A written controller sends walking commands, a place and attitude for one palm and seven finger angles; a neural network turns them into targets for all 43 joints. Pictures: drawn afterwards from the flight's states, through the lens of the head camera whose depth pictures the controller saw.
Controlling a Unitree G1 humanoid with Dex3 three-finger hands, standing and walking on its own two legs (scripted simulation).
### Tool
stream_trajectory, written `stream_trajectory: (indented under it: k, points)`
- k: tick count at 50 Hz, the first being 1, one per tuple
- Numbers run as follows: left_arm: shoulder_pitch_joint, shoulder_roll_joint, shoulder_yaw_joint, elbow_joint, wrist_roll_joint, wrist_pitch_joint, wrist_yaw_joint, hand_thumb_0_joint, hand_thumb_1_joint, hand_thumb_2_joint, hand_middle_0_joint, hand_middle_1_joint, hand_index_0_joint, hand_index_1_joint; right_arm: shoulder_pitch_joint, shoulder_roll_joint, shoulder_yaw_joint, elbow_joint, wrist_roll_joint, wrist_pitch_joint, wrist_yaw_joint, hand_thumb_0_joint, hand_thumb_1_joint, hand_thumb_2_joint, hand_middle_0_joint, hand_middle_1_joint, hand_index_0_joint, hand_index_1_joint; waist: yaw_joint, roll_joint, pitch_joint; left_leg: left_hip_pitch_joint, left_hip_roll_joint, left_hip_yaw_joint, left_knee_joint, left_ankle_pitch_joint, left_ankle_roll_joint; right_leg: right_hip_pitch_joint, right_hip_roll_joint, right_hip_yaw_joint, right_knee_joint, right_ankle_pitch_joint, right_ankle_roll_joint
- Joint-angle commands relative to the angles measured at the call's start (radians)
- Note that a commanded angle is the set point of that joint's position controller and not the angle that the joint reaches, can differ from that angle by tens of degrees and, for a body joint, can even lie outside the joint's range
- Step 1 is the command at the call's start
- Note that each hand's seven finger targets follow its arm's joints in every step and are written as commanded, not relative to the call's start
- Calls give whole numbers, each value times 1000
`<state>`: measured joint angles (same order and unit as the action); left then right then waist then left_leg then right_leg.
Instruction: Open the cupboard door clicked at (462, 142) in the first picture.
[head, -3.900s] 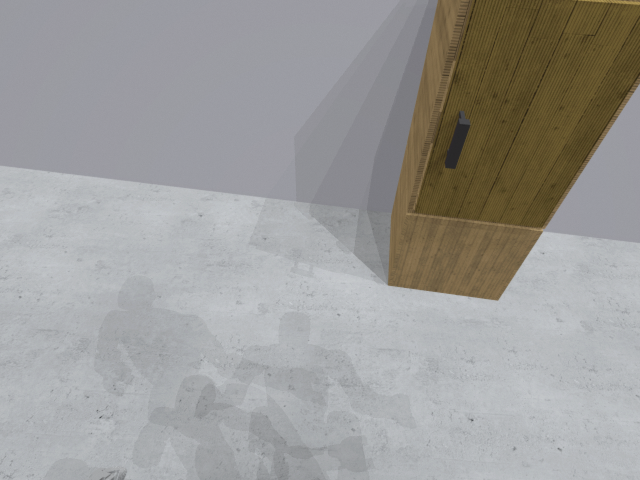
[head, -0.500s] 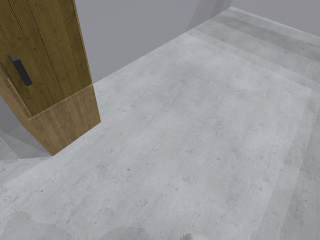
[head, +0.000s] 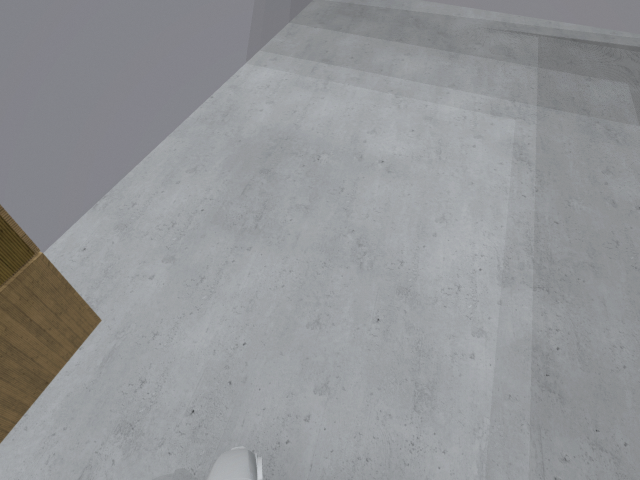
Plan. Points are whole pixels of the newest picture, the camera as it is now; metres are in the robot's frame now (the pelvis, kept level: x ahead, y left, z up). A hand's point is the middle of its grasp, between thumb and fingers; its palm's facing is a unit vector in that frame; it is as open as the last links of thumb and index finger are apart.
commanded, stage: walk to a spot facing it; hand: left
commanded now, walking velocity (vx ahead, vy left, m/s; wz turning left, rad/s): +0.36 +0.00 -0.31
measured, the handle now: out of the picture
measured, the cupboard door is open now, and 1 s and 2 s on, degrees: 0 0 0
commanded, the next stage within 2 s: turn to face it in 0.56 s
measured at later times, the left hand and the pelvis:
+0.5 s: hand (177, 385) +0.28 +0.24 -0.17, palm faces -0.17 -0.97 -0.17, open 7.4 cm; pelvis +0.19 +0.06 +0.01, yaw -15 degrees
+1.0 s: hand (270, 289) +0.47 +0.11 -0.16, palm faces -0.31 -0.94 -0.14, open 7.4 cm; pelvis +0.29 +0.01 -0.01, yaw -16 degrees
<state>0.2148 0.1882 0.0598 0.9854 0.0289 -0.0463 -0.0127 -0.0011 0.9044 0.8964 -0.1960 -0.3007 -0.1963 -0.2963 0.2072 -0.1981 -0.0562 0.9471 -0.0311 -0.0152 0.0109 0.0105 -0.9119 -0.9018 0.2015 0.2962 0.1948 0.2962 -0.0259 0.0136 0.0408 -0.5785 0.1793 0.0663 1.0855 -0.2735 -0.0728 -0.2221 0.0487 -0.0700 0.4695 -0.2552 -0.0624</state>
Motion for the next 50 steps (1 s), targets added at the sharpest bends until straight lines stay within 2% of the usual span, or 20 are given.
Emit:
stream_trajectory:
  k: [1,6,7,9,10,11,12,14,17,20,26,31,33,34,35,36,37,38,41,50]
  points:
    - [49,170,36,-44,-4,-28,12,0,900,900,-200,-300,-200,-300,-5,-61,-16,-78,1,-15,10,0,-900,-900,200,300,200,300,19,-120,10,-8,-9,-3,-173,76,-9,-17,-250,231,-237,90,-117]
    - [78,191,43,-36,-2,-21,13,0,900,900,-200,-300,-200,-300,-90,-63,-15,-119,8,-39,14,0,-900,-900,200,300,200,300,44,-125,24,148,-69,18,-407,54,17,4,-273,285,-192,111,-106]
    - [76,193,45,-36,-4,-17,13,0,900,900,-200,-300,-200,-300,-78,-69,-18,-115,7,-43,11,0,-900,-900,200,300,200,300,34,-112,29,213,-85,32,-455,60,19,-16,-263,287,-168,116,-96]
    - [56,169,47,-45,-11,-12,12,0,900,900,-200,-300,-200,-300,97,-131,-32,-61,1,-56,-10,0,-900,-900,200,300,200,300,-46,-14,-48,514,-86,17,-611,73,32,-104,-177,235,82,199,-47]
    - [95,105,41,-55,-20,-7,1,0,900,900,-200,-300,-200,-300,235,-244,-59,-31,-14,-63,-21,0,-900,-900,200,300,200,300,-88,240,-166,727,145,-252,-686,5,96,-257,-53,122,386,-1,6]
    - [96,77,30,-78,-19,-12,-6,0,900,900,-200,-300,-200,-300,322,-298,-58,-16,-12,-55,-23,0,-900,-900,200,300,200,300,-100,372,-194,779,340,-489,-807,-23,173,-411,9,50,667,-329,39]
    - [74,106,38,-67,-11,-4,1,0,900,900,-200,-300,-200,-300,264,-246,-47,-12,-6,-51,-34,0,-900,-900,200,300,200,300,-88,320,-184,705,359,-510,-856,-119,159,-453,-44,129,806,-275,38]
    - [24,93,46,-58,-2,5,-20,0,900,900,-200,-300,-200,-300,132,-144,-20,-47,0,-58,-32,0,-900,-900,200,300,200,300,-25,120,-4,470,271,-305,-889,-135,136,-446,-125,108,844,-110,46]
    - [100,46,47,-31,4,44,-26,0,900,900,-200,-300,-200,-300,78,-85,-7,-37,6,-69,-39,0,-900,-900,200,300,200,300,38,108,5,376,187,-34,-870,129,98,-372,-141,71,812,-5,77]
    - [93,29,50,-41,4,65,-22,0,900,900,-200,-300,-200,-300,111,-67,-10,-14,10,-67,-45,0,-900,-900,200,300,200,300,42,101,-6,401,175,83,-828,381,120,-399,-153,47,788,43,100]
    - [-55,16,40,-98,1,79,-28,0,900,900,-200,-300,-200,-300,155,-108,-23,21,6,-47,-42,0,-900,-900,200,300,200,300,8,130,14,496,184,182,-774,512,162,-414,-157,-23,505,44,117]
    - [-129,29,35,-131,1,66,-22,0,900,900,-200,-300,-200,-300,175,-137,-42,32,0,-22,-37,0,-900,-900,200,300,200,300,-18,176,8,531,215,216,-659,586,155,-284,-107,-72,279,-29,83]
    - [-35,57,36,-112,3,49,-15,0,900,900,-200,-300,-200,-300,161,-158,-47,22,5,-17,-33,0,-900,-900,200,300,200,300,35,137,-74,545,202,235,-481,716,123,-117,-61,-97,143,9,54]
    - [86,96,42,-75,8,31,-4,0,900,900,-200,-300,-200,-300,166,-150,-41,21,14,-17,-27,0,-900,-900,200,300,200,300,95,68,-151,455,168,246,-296,667,83,102,-79,-67,16,185,39]
    - [180,210,58,-42,15,9,16,0,900,900,-200,-300,-200,-300,207,-70,-21,2,27,-14,-17,0,-900,-900,200,300,200,300,115,-212,-259,119,44,236,-30,92,29,425,-338,234,31,642,-49]
    - [227,251,56,-12,-15,11,24,0,900,900,-200,-300,-200,-300,181,-41,-9,-11,30,-4,-32,0,-900,-900,200,300,200,300,117,-232,-325,30,-52,109,162,-398,7,444,-502,347,50,1055,-161]
    - [182,237,50,-28,-17,13,36,0,900,900,-200,-300,-200,-300,164,-32,1,-8,31,6,-41,0,-900,-900,200,300,200,300,106,-190,-334,54,-44,-24,187,-366,16,350,-488,322,-2,940,-177]
    - [99,211,41,-41,-13,15,43,0,900,900,-200,-300,-200,-300,158,-26,3,3,27,13,-41,0,-900,-900,200,300,200,300,78,-200,-268,47,-39,-47,196,-327,17,265,-469,317,-46,745,-170]
    - [-96,116,1,-65,-8,15,52,0,900,900,-200,-300,-200,-300,207,0,14,68,16,38,-35,0,-900,-900,200,300,200,300,-16,-91,-86,165,-28,-41,20,-195,17,-31,-365,71,-103,530,-88]
    - [-87,145,34,-73,-1,47,52,0,900,900,-200,-300,-200,-300,124,-10,-4,8,14,43,-7,0,-900,-900,200,300,200,300,10,-153,-25,203,-74,53,-328,-99,19,-26,-395,-45,-42,262,-46]
